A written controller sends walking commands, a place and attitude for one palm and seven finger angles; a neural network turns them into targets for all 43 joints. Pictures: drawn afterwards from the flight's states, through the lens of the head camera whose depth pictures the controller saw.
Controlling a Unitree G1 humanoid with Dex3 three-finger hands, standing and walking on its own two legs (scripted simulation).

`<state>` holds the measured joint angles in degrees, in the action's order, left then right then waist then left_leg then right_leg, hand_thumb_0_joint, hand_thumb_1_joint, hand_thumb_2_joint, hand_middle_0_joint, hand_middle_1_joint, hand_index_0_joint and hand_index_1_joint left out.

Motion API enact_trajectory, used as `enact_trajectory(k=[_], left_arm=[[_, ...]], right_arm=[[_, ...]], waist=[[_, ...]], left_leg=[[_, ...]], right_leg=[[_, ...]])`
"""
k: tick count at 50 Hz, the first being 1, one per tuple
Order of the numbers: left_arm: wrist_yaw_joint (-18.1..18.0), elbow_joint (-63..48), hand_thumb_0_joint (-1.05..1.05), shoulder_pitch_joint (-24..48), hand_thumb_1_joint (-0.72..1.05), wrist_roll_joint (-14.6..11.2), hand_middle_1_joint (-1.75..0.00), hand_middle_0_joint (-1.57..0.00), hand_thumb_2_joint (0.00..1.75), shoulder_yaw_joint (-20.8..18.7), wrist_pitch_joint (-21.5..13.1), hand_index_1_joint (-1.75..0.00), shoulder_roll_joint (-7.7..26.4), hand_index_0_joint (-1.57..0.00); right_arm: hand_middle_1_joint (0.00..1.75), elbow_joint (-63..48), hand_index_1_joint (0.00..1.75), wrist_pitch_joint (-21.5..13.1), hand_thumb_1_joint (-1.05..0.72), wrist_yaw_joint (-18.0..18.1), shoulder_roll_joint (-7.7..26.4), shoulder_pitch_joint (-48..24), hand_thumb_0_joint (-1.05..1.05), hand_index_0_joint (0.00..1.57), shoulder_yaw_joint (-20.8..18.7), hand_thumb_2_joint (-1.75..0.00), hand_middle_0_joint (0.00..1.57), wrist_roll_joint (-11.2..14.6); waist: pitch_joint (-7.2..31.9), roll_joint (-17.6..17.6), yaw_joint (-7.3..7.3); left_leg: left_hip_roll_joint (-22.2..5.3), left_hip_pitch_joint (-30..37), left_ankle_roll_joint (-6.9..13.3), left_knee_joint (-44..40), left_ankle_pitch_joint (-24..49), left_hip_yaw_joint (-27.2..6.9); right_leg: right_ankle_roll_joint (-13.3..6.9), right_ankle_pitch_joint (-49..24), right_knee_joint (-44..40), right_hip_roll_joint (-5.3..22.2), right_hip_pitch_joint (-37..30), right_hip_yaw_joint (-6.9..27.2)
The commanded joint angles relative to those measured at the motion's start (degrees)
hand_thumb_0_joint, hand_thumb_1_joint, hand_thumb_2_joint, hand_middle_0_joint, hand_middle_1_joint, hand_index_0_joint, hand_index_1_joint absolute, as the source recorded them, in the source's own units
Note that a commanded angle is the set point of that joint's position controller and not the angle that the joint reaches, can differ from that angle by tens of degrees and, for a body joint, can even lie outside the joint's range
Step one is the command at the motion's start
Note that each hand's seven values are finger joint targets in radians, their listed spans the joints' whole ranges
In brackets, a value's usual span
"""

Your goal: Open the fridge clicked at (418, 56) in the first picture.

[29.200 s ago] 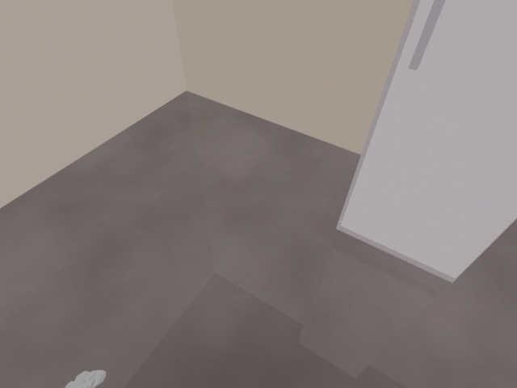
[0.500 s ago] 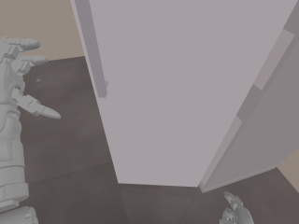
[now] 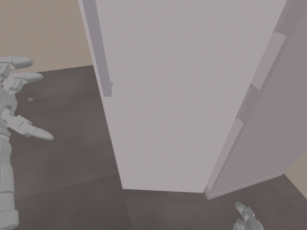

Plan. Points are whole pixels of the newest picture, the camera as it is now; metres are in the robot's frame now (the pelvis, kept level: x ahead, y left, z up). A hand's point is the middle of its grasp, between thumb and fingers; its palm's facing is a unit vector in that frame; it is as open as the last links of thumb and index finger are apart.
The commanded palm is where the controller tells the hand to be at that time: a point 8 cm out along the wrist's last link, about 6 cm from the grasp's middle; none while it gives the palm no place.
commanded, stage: slip the hand off the handle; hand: left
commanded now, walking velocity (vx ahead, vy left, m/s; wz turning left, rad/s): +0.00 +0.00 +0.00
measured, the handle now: (101, 50) +0.49 +0.20 +0.26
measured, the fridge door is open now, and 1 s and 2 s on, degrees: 70 70 70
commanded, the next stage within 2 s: draw the hand back to the body in 0.22 s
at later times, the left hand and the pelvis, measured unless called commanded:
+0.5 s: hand (26, 112) +0.27 +0.29 +0.22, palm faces +0.23 -0.97 -0.01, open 14.7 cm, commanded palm +0.22 +0.32 +0.23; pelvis +0.02 +0.00 +0.01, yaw +1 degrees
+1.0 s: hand (33, 133) +0.24 +0.27 +0.19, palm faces +0.45 -0.86 -0.25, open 13.9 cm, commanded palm +0.18 +0.30 +0.21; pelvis +0.02 -0.01 +0.01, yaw +1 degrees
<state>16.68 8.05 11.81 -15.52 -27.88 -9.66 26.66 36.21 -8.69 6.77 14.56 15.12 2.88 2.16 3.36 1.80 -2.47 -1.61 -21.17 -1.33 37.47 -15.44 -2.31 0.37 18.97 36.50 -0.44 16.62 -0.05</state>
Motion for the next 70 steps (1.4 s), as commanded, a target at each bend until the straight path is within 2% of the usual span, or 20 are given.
enact_trajectory(k=[1, 8, 11, 17, 18, 19, 26, 30, 33, 38, 40, 42, 43, 44, 45, 49, 51, 58, 63, 70], left_arm=[[0.4, -13.8, 0.00, 19.2, -0.55, -1.9, -1.15, -0.25, 0.20, -1.8, -3.1, -1.15, 14.4, -0.25], [0.7, -17.4, 0.00, 15.8, -0.55, -2.8, -1.15, -0.25, 0.20, -2.9, -3.4, -1.15, 14.0, -0.25], [0.5, -20.4, 0.00, 9.5, -0.55, -3.3, -1.15, -0.25, 0.20, -4.8, -2.4, -1.15, 14.2, -0.25], [0.6, -20.4, 0.00, 8.7, -0.55, -3.9, -1.15, -0.25, 0.20, -6.3, 0.5, -1.15, 14.5, -0.25], [1.3, -13.5, 0.00, 6.4, -0.55, -8.0, -1.15, -0.25, 0.20, -6.7, 9.1, -1.15, 13.1, -0.25], [1.7, -19.6, 0.00, 10.0, -0.55, -8.2, -1.15, -0.25, 0.20, -5.5, 12.9, -1.15, 12.8, -0.25], [-0.2, -34.1, 0.00, 6.7, -0.55, -6.1, -1.15, -0.25, 0.20, -0.3, 31.6, -1.15, 9.8, -0.25], [-2.8, -38.5, 0.00, 0.5, -0.55, -6.6, -1.15, -0.25, 0.20, -7.0, 30.5, -1.15, 12.7, -0.25], [-3.2, -34.0, 0.00, -2.7, -0.55, -8.0, -1.15, -0.25, 0.20, -8.2, 29.8, -1.15, 10.3, -0.25], [-3.3, -32.3, 0.00, -0.6, -0.51, -6.5, -1.13, -0.25, 0.22, -3.7, 33.2, -1.13, 7.7, -0.25], [-2.8, -32.8, 0.00, 0.0, -0.44, -5.6, -1.09, -0.25, 0.25, -0.6, 33.8, -1.09, 6.1, -0.25], [-2.3, -35.0, 0.00, 1.6, -0.37, -5.0, -1.04, -0.24, 0.29, 0.1, 32.8, -1.04, 6.6, -0.24], [-11.5, -43.1, 0.00, 3.6, -0.33, 3.5, -1.02, -0.24, 0.31, -1.6, 21.8, -1.02, 12.5, -0.24], [-15.1, -35.4, 0.00, -5.3, -0.30, 4.3, -1.00, -0.24, 0.32, 0.5, 18.2, -1.00, 7.9, -0.24], [-16.8, -36.1, 0.00, -8.8, -0.26, 4.9, -0.98, -0.24, 0.34, 0.8, 16.6, -0.98, 7.4, -0.24], [-21.1, -42.8, 0.00, -13.3, -0.12, 7.8, -0.89, -0.24, 0.41, -1.2, 9.0, -0.89, 8.5, -0.24], [-22.1, -42.7, 0.00, -16.3, -0.04, 8.4, -0.85, -0.23, 0.44, -1.9, 6.7, -0.85, 8.6, -0.23], [-22.9, -35.9, 0.00, -20.8, 0.21, 9.6, -0.70, -0.22, 0.57, 1.5, 3.0, -0.70, 4.6, -0.22], [-22.8, -36.4, 0.00, -24.2, 0.39, 10.0, -0.60, -0.22, 0.65, 1.1, 1.2, -0.60, 4.8, -0.22], [-23.0, -40.4, 0.00, -27.9, 0.65, 10.9, -0.45, -0.21, 0.78, -0.4, 0.2, -0.45, 6.2, -0.21]], right_arm=[[0.30, -9.8, 0.30, -4.3, -0.90, 1.0, 7.1, -9.6, 0.00, 0.20, -2.1, -0.90, 0.20, 0.0], [0.30, -9.4, 0.30, -5.8, -0.90, 1.3, 6.8, -10.6, 0.00, 0.20, -1.8, -0.90, 0.20, -0.3], [0.30, -9.7, 0.30, -6.3, -0.90, 0.8, 6.7, -10.4, 0.00, 0.20, -1.7, -0.90, 0.20, -0.7], [0.30, -9.2, 0.30, -5.8, -0.90, 1.1, 6.7, -9.8, 0.00, 0.20, -1.6, -0.90, 0.20, -0.7], [0.30, -9.3, 0.30, -5.9, -0.90, 1.7, 6.7, -11.7, 0.00, 0.20, -1.2, -0.90, 0.20, 1.0], [0.30, -10.0, 0.30, -6.1, -0.90, 2.1, 6.6, -12.5, 0.00, 0.20, -1.0, -0.90, 0.20, 1.5], [0.30, -11.8, 0.30, -7.7, -0.90, 1.6, 5.9, -14.8, 0.00, 0.20, -0.1, -0.90, 0.20, 2.7], [0.30, -11.4, 0.30, -7.5, -0.90, 0.9, 5.8, -14.9, 0.00, 0.20, -0.2, -0.90, 0.20, 1.5], [0.30, -9.9, 0.30, -6.4, -0.90, 0.6, 5.6, -14.5, 0.00, 0.20, -0.3, -0.90, 0.20, 1.5], [0.30, -9.8, 0.30, -4.7, -0.90, 0.4, 5.2, -15.6, 0.00, 0.20, 0.1, -0.90, 0.20, 2.1], [0.30, -10.1, 0.30, -4.9, -0.90, 0.7, 5.3, -16.0, 0.00, 0.20, 0.2, -0.90, 0.20, 2.2], [0.30, -10.4, 0.30, -5.4, -0.90, 1.1, 5.4, -15.5, 0.00, 0.20, 0.2, -0.90, 0.20, 2.0], [0.30, -11.0, 0.30, -6.7, -0.90, -0.1, 5.3, -15.2, 0.00, 0.20, -0.5, -0.90, 0.20, -1.4], [0.30, -9.2, 0.30, -7.1, -0.90, -0.1, 5.2, -14.4, 0.00, 0.20, -0.3, -0.90, 0.20, -2.0], [0.30, -9.1, 0.30, -7.1, -0.90, -0.5, 5.6, -13.9, 0.00, 0.20, -0.6, -0.90, 0.20, -2.0], [0.30, -8.8, 0.30, -6.4, -0.90, -0.5, 4.5, -13.1, 0.00, 0.20, -1.4, -0.90, 0.20, -2.7], [0.30, -8.2, 0.30, -6.4, -0.90, -0.4, 4.4, -12.5, 0.00, 0.20, -1.7, -0.90, 0.20, -2.9], [0.30, -6.8, 0.30, -5.2, -0.90, 0.4, 4.5, -12.7, 0.00, 0.20, -2.6, -0.90, 0.20, -2.7], [0.30, -7.0, 0.30, -4.9, -0.90, 0.5, 4.7, -13.0, 0.00, 0.20, -3.3, -0.90, 0.20, -2.8], [0.30, -7.0, 0.30, -5.0, -0.90, 0.2, 4.4, -12.5, 0.00, 0.20, -3.6, -0.90, 0.20, -3.2]], waist=[[5.6, 2.0, 0.16], [6.2, 3.0, -0.85], [7.7, 2.9, -2.07], [5.8, 1.0, -1.58], [6.5, 2.0, -3.15], [7.2, 2.9, -2.72], [10.2, 6.5, -2.95], [10.4, 0.2, -3.76], [8.6, -3.2, -3.16], [3.1, 5.9, -2.61], [1.2, 4.5, -1.95], [2.8, 4.0, -1.46], [-2.3, 3.6, -1.28], [-2.8, 1.0, -0.79], [-2.4, -1.6, -1.48], [6.0, 4.5, -2.07], [6.7, 4.5, -2.12], [-3.0, -0.3, -1.34], [-1.6, -2.1, -2.07], [-0.1, 2.9, -2.40]], left_leg=[[2.1, 4.8, 2.7, -6.9, -5.7, 0.7], [2.3, 5.7, 2.5, -6.3, -3.4, 0.6], [2.1, 6.7, 2.5, -6.0, 1.0, 0.6], [2.1, 6.5, 2.4, -6.1, 4.1, 1.1], [2.0, 5.8, 2.1, -8.0, 1.4, 0.5], [2.0, 7.8, 2.3, -8.6, 2.2, 0.4], [2.3, 13.3, 3.0, -9.3, 11.3, -0.3], [2.3, 14.8, 3.0, -9.0, 14.2, -0.5], [2.2, 13.9, 2.7, -9.4, 14.2, 0.0], [2.4, 13.1, 2.2, -10.8, 9.9, 0.4], [2.3, 12.9, 2.6, -10.7, 8.5, 0.2], [2.4, 13.8, 3.0, -10.8, 7.8, -0.1], [3.5, 12.1, 2.6, -10.6, 7.4, 1.3], [3.0, 11.3, 2.4, -10.9, 5.3, 1.3], [2.8, 10.7, 2.4, -11.4, 4.3, 0.8], [2.5, 14.4, 2.7, -11.8, 5.4, 2.6], [2.3, 14.2, 2.8, -11.9, 6.3, 2.8], [1.5, 13.9, 3.1, -14.4, 4.0, 2.9], [1.4, 15.2, 3.4, -15.5, 5.6, 3.0], [1.6, 16.6, 2.9, -15.5, 9.0, 3.6]], right_leg=[[-1.0, 4.2, -9.8, -0.3, 4.3, 0.7], [-1.2, 2.5, -9.5, 0.0, 2.9, 0.7], [-1.3, -3.7, -8.1, -0.1, 0.6, -0.2], [-0.9, -8.4, -8.1, -0.2, 0.4, -0.7], [-1.1, -6.7, -9.5, 0.4, -1.3, -0.7], [-0.9, -6.9, -10.3, 0.6, -1.8, -1.1], [-1.3, -15.3, -9.5, 0.3, -3.6, -3.2], [-1.3, -17.9, -10.0, -0.7, -5.0, -3.7], [-0.8, -18.8, -9.9, -0.8, -4.7, -4.1], [-1.1, -12.9, -11.7, -0.3, -2.0, -3.4], [-1.0, -11.4, -12.6, -0.4, -1.2, -3.1], [-0.9, -10.8, -12.5, -0.4, -1.4, -3.2], [-0.2, -9.9, -16.0, -0.5, 0.6, -1.2], [-0.4, -8.5, -14.8, -0.1, 0.7, -2.2], [-0.5, -7.4, -15.2, -0.1, -0.2, -2.2], [-0.7, -9.0, -13.8, 1.0, -5.6, -1.5], [-0.7, -10.2, -14.0, 1.3, -7.3, -1.3], [0.0, -5.6, -17.0, 0.8, -4.3, -1.8], [0.0, -7.0, -17.0, 0.8, -6.1, -1.7], [-0.4, -11.4, -17.4, 0.7, -8.0, -1.6]])
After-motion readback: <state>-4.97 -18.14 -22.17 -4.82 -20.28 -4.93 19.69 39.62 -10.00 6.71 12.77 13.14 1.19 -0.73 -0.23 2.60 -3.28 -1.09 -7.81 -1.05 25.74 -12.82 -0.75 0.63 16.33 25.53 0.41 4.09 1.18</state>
